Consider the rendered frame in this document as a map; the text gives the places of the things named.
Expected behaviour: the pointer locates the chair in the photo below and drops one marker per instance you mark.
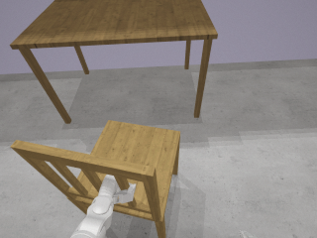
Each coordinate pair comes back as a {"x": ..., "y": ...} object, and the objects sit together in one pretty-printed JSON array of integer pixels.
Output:
[{"x": 142, "y": 155}]

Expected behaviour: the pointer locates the left robot hand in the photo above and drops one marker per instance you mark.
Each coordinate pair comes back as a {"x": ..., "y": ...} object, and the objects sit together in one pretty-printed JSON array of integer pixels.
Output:
[{"x": 110, "y": 187}]

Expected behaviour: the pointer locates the table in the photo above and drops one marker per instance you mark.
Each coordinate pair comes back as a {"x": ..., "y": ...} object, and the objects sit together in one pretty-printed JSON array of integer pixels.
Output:
[{"x": 78, "y": 23}]

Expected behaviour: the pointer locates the robot left forearm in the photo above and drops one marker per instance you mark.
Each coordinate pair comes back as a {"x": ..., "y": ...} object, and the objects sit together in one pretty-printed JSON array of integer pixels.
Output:
[{"x": 98, "y": 218}]

